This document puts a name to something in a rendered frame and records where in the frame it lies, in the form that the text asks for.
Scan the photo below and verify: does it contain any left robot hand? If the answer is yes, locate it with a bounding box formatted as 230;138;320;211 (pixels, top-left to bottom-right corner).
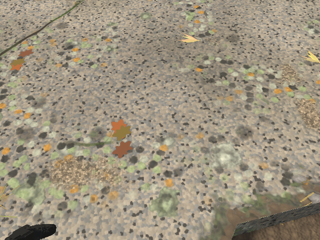
5;224;57;240

